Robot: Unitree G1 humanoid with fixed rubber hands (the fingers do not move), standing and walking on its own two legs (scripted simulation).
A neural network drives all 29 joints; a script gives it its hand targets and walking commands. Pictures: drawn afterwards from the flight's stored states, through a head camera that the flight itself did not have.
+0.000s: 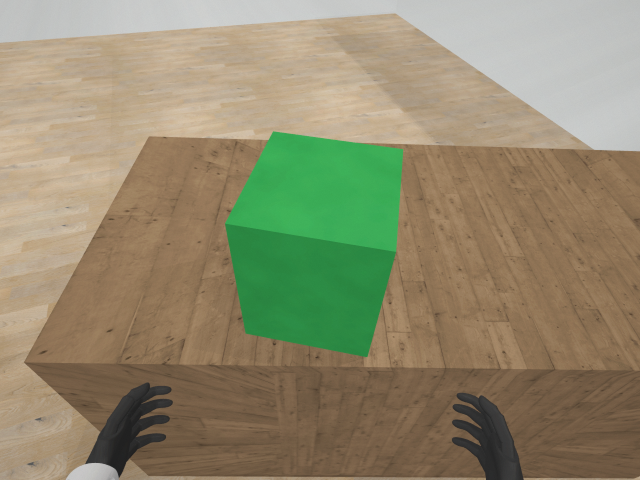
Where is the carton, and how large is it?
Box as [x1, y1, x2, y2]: [225, 131, 402, 356]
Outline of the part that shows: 273,131 225,223 245,332 255,335 367,356 395,253 402,149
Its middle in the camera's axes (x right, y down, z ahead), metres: +0.00 +0.01 +0.61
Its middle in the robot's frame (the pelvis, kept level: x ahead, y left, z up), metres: +0.45 +0.04 +0.03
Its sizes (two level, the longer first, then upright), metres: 0.210 0.200 0.250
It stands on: a pedestal, 0.68 m high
